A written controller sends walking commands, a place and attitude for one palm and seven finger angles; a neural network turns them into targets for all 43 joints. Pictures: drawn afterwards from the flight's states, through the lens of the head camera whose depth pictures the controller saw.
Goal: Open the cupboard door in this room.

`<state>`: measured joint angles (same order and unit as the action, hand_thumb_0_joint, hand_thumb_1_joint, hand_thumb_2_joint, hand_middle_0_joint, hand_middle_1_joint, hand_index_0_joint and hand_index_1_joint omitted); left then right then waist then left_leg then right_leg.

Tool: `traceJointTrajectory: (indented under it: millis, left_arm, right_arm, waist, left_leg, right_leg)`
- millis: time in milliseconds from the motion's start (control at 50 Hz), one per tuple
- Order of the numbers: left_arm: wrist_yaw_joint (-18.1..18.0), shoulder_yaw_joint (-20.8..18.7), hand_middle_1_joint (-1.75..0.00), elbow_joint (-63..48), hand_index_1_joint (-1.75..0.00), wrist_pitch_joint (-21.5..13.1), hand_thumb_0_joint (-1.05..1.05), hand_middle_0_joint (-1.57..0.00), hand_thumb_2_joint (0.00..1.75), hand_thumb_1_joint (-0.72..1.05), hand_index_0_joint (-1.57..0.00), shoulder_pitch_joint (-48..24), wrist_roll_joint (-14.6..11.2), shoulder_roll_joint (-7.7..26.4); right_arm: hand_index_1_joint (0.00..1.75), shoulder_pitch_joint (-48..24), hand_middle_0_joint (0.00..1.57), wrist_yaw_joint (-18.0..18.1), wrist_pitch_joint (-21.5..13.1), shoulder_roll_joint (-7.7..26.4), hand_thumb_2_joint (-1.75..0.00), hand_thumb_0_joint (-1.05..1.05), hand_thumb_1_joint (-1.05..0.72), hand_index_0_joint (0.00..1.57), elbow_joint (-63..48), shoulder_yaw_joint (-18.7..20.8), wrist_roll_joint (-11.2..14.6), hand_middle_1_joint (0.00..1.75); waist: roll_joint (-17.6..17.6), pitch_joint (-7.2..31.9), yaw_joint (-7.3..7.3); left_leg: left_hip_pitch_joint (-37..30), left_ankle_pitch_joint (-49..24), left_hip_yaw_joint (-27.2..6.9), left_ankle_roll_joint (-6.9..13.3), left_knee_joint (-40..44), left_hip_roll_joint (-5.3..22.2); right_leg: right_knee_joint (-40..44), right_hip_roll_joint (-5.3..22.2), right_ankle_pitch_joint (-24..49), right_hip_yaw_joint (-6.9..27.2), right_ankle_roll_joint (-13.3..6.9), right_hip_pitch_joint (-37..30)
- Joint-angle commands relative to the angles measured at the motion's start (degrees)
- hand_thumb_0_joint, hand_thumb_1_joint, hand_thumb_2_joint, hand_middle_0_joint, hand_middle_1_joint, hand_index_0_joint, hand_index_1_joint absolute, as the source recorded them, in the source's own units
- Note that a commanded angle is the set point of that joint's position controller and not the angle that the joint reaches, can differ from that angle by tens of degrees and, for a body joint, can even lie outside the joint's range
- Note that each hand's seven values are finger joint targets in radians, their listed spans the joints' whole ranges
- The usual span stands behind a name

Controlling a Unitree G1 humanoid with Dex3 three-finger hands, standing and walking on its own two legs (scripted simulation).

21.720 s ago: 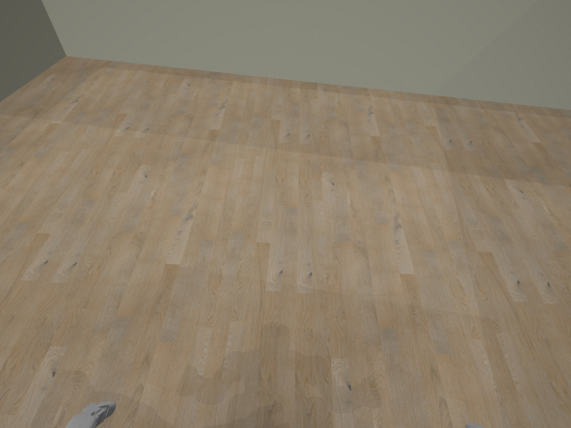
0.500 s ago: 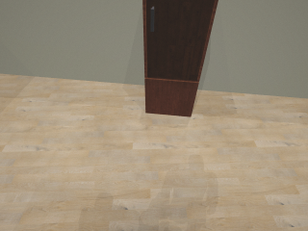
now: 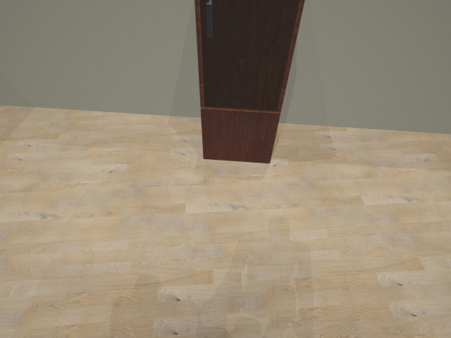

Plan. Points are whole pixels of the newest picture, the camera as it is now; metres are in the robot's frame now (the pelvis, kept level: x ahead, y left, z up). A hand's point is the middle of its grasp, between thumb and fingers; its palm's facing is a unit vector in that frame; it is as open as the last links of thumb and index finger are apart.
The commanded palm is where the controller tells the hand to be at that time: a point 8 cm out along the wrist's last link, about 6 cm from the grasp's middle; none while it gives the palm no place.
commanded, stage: look at it before walking up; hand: left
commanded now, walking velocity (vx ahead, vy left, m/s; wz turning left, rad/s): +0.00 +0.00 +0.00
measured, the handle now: (210, 19) +1.18 +0.11 +0.07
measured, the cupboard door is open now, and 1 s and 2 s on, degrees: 0 0 0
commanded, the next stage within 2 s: walk to a spot facing it in 0.22 s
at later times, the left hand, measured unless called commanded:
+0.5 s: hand out of the picture -0.04 +0.16 -0.18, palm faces +0.03 -0.99 -0.14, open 7.4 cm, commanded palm none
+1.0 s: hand out of the picture +0.02 +0.11 -0.15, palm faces +0.00 -0.99 -0.16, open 7.4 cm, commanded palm none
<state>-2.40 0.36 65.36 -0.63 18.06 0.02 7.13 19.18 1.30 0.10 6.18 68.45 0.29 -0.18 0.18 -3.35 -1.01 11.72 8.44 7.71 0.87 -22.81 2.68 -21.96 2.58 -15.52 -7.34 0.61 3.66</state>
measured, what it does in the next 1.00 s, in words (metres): walks ahead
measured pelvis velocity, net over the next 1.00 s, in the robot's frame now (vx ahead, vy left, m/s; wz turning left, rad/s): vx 0.14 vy -0.03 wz -0.13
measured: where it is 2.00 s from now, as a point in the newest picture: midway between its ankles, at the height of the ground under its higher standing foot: (228, 285)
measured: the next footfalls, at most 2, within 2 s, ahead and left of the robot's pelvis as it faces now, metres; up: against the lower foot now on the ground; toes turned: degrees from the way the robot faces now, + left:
left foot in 1.14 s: +0.37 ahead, +0.05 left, +0.00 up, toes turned +1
right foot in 1.72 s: +0.46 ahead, -0.14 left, +0.00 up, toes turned -14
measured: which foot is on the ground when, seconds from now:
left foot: down 0.00-0.68, up 0.70-1.00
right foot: down 0.00-1.00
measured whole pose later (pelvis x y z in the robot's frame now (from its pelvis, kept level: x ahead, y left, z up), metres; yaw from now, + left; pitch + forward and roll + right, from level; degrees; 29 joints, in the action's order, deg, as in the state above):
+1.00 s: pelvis +0.14 -0.03 +0.00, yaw -7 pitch +1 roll +1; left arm -1.7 -0.5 67.6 -4.8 30.0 1.3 2.7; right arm 7.5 -0.7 -0.1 11.2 61.4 3.7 -0.9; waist -0.9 -4.0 2.6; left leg 37.4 10.0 5.7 -0.7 -57.6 5.1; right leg -14.9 -0.1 -20.4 -5.9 -2.0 -4.3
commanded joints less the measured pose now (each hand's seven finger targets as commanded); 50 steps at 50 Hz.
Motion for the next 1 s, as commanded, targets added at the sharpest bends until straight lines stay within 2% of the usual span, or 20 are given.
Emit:
traceJointTrajectory:
  millis: [0,300,340,380,440,500,520,560,600,620,640,660,680,700,740,760,820,860,900,980]
  left_arm:
    - [-0.29,-0.74,-0.30,-0.61,-0.30,-0.27,0.00,-0.20,0.90,0.90,-0.20,5.49,0.23,4.49]
    - [-0.44,-0.46,-0.30,-0.14,-0.30,-0.41,0.00,-0.20,0.90,0.90,-0.20,7.98,0.72,2.99]
    - [-0.21,-0.63,-0.30,0.26,-0.30,-0.41,0.00,-0.20,0.90,0.90,-0.20,8.00,0.77,2.62]
    - [0.32,-1.38,-0.30,-0.23,-0.30,0.13,0.00,-0.20,0.90,0.90,-0.20,7.90,1.14,3.43]
    - [1.21,-2.25,-0.30,-1.30,-0.30,0.54,0.00,-0.20,0.90,0.90,-0.20,7.79,1.67,3.54]
    - [2.11,-2.44,-0.30,-1.90,-0.30,0.41,0.00,-0.20,0.90,0.90,-0.20,8.72,1.65,1.24]
    - [2.33,-2.34,-0.30,-2.16,-0.30,0.49,0.00,-0.20,0.90,0.90,-0.20,8.09,1.56,0.46]
    - [2.73,-2.57,-0.30,-3.26,-0.30,0.07,0.00,-0.20,0.90,0.90,-0.20,6.59,1.47,0.23]
    - [2.85,-2.88,-0.30,-2.62,-0.30,-0.38,0.00,-0.20,0.90,0.90,-0.20,9.54,1.43,-0.34]
    - [2.70,-3.06,-0.30,-0.71,-0.30,-0.57,0.00,-0.20,0.90,0.90,-0.20,14.73,1.44,0.21]
    - [2.12,-3.81,-0.30,0.60,-0.30,-1.03,0.00,-0.20,0.90,0.90,-0.20,19.07,1.83,3.47]
    - [1.20,-4.72,-0.30,1.60,-0.30,-1.32,0.00,-0.20,0.90,0.90,-0.20,22.45,1.65,8.93]
    - [0.40,-4.23,-0.30,1.01,-0.30,-1.34,0.00,-0.20,0.90,0.90,-0.20,21.04,0.98,8.44]
    - [0.43,-4.16,-0.30,0.51,-0.30,-2.00,0.00,-0.20,0.90,0.90,-0.20,17.41,0.97,8.02]
    - [0.67,-3.30,-0.30,0.36,-0.30,-2.95,0.00,-0.20,0.90,0.90,-0.20,15.08,1.04,5.13]
    - [0.79,-2.93,-0.30,0.42,-0.30,-3.28,0.00,-0.20,0.90,0.90,-0.20,15.11,0.96,4.12]
    - [0.95,-2.53,-0.30,1.21,-0.30,-4.12,0.00,-0.20,0.90,0.90,-0.20,17.12,0.92,4.35]
    - [0.67,-2.36,-0.30,1.95,-0.30,-4.45,0.00,-0.20,0.90,0.90,-0.20,18.19,1.07,4.26]
    - [0.35,-2.27,-0.30,2.31,-0.30,-4.48,0.00,-0.20,0.90,0.90,-0.20,19.57,1.38,4.12]
    - [0.04,-2.20,-0.30,2.70,-0.30,-4.35,0.00,-0.20,0.90,0.90,-0.20,18.78,1.55,4.83]
  right_arm:
    - [0.30,2.11,0.20,0.49,-0.98,4.83,-0.90,0.00,-0.90,0.20,-1.99,0.99,-0.07,0.30]
    - [0.30,1.71,0.20,0.51,-0.91,4.32,-0.90,0.00,-0.90,0.20,-2.54,1.40,0.00,0.30]
    - [0.30,2.43,0.20,0.53,-0.87,4.57,-0.90,0.00,-0.90,0.20,-2.44,1.66,-0.38,0.30]
    - [0.30,2.52,0.20,0.34,-0.46,5.75,-0.90,0.00,-0.90,0.20,-3.08,2.49,-0.68,0.30]
    - [0.30,1.88,0.20,0.14,-0.32,7.71,-0.90,0.00,-0.90,0.20,-4.37,3.67,-0.97,0.30]
    - [0.30,3.19,0.20,0.24,-0.86,10.41,-0.90,0.00,-0.90,0.20,-4.99,4.77,-1.20,0.30]
    - [0.30,3.87,0.20,0.21,-1.12,10.92,-0.90,0.00,-0.90,0.20,-4.82,5.00,-1.24,0.30]
    - [0.30,3.94,0.20,0.04,-1.70,10.87,-0.90,0.00,-0.90,0.20,-4.94,5.12,-1.43,0.30]
    - [0.30,-0.40,0.20,-0.14,-1.70,10.63,-0.90,0.00,-0.90,0.20,-5.88,4.81,-1.43,0.30]
    - [0.30,-3.39,0.20,-0.25,-1.54,9.98,-0.90,0.00,-0.90,0.20,-6.41,4.54,-1.36,0.30]
    - [0.30,-5.57,0.20,-0.44,-1.53,6.77,-0.90,0.00,-0.90,0.20,-7.74,4.00,-0.88,0.30]
    - [0.30,-9.98,0.20,-1.08,-1.67,3.83,-0.90,0.00,-0.90,0.20,-10.87,3.12,-0.72,0.30]
    - [0.30,-13.74,0.20,-1.40,-1.89,6.57,-0.90,0.00,-0.90,0.20,-12.27,3.57,-1.26,0.30]
    - [0.30,-11.96,0.20,-1.77,-1.98,6.14,-0.90,0.00,-0.90,0.20,-11.36,3.76,-1.29,0.30]
    - [0.30,-10.44,0.20,-1.91,-1.92,6.21,-0.90,0.00,-0.90,0.20,-9.71,3.98,-1.39,0.30]
    - [0.30,-9.31,0.20,-2.07,-1.98,5.87,-0.90,0.00,-0.90,0.20,-8.86,3.99,-1.45,0.30]
    - [0.30,-8.48,0.20,-2.18,-1.66,4.11,-0.90,0.00,-0.90,0.20,-8.25,3.65,-1.33,0.30]
    - [0.30,-9.87,0.20,-2.13,-1.39,3.95,-0.90,0.00,-0.90,0.20,-8.69,3.44,-1.02,0.30]
    - [0.30,-13.65,0.20,-2.21,-1.41,3.90,-0.90,0.00,-0.90,0.20,-10.57,2.93,-0.88,0.30]
    - [0.30,-20.61,0.20,-2.78,-2.10,3.97,-0.90,0.00,-0.90,0.20,-13.55,1.96,-0.59,0.30]
  waist:
    - [0.34,-2.63,1.02]
    - [0.28,-4.81,0.69]
    - [0.01,-4.29,0.32]
    - [-1.76,-4.47,0.34]
    - [-5.75,-6.52,0.67]
    - [-10.30,-4.50,0.47]
    - [-11.54,-3.79,0.19]
    - [-8.67,-1.12,0.19]
    - [-4.78,-0.32,2.89]
    - [-0.71,-0.24,5.84]
    - [11.49,-1.85,8.12]
    - [25.27,-6.70,9.78]
    - [13.71,-11.73,8.82]
    - [10.09,-10.72,5.89]
    - [7.31,-11.20,4.10]
    - [4.80,-9.81,3.69]
    - [4.67,-5.34,3.11]
    - [6.37,-4.39,3.21]
    - [7.09,-4.79,4.09]
    - [7.48,-6.67,4.65]
  left_leg:
    - [-2.20,0.54,-6.58,-0.08,4.15,4.39]
    - [-1.62,4.34,-6.96,0.25,4.65,4.44]
    - [-2.57,9.45,-6.43,-0.01,4.34,4.31]
    - [-0.72,20.60,-7.09,0.21,4.73,4.99]
    - [3.60,32.51,-9.50,1.43,7.63,7.51]
    - [2.41,37.39,-15.37,5.09,11.62,13.60]
    - [1.84,37.10,-17.05,6.55,13.18,15.77]
    - [1.09,33.27,-17.42,7.89,13.29,17.37]
    - [7.85,31.76,-11.57,5.85,10.49,15.80]
    - [12.74,31.33,-7.55,3.86,3.64,12.69]
    - [21.28,27.68,-1.39,0.83,-11.86,6.60]
    - [34.68,24.01,3.74,-1.83,-27.21,0.28]
    - [35.59,19.05,-2.82,-0.75,-32.81,2.54]
    - [34.33,14.13,-4.04,-0.58,-34.96,3.84]
    - [33.13,7.92,-5.40,-0.87,-38.11,4.56]
    - [32.17,5.48,-4.88,-1.12,-38.93,4.36]
    - [31.75,1.98,-3.39,-1.98,-41.32,2.96]
    - [32.85,1.32,-2.58,-2.21,-41.49,2.28]
    - [33.18,1.63,-1.29,-2.08,-38.74,1.64]
    - [30.34,1.40,1.18,-1.25,-25.59,1.07]
  right_leg:
    - [5.79,5.37,2.14,5.02,-1.21,7.75]
    - [5.30,4.94,0.37,5.54,-0.96,11.32]
    - [5.49,4.43,-3.80,5.76,-1.06,12.40]
    - [3.81,3.59,-13.69,5.70,-1.66,14.44]
    - [-1.28,1.25,-19.05,3.82,-2.13,16.92]
    - [-14.78,-2.03,-12.39,-1.36,-2.36,18.60]
    - [-19.75,-1.98,-11.48,-2.11,-2.50,19.21]
    - [-21.21,-0.22,-12.78,-0.34,-2.83,18.98]
    - [-13.16,-0.32,-9.36,-1.11,-2.66,8.67]
    - [-5.44,-0.63,-6.11,-0.92,-2.74,1.17]
    - [5.78,5.71,-14.56,10.67,-4.48,-3.79]
    - [17.08,17.96,-27.87,32.20,-8.74,-5.10]
    - [20.39,20.96,-30.42,37.04,-9.70,1.27]
    - [19.38,19.92,-27.54,33.84,-10.16,1.84]
    - [16.52,16.73,-14.62,26.44,-8.08,2.39]
    - [15.05,14.80,-6.73,21.87,-6.84,0.78]
    - [10.83,11.46,17.32,12.73,-4.68,-4.44]
    - [9.50,10.73,27.73,9.53,-3.29,-7.20]
    - [8.53,10.05,35.14,8.31,-3.16,-7.83]
    - [9.02,10.45,38.94,6.98,-6.62,-8.90]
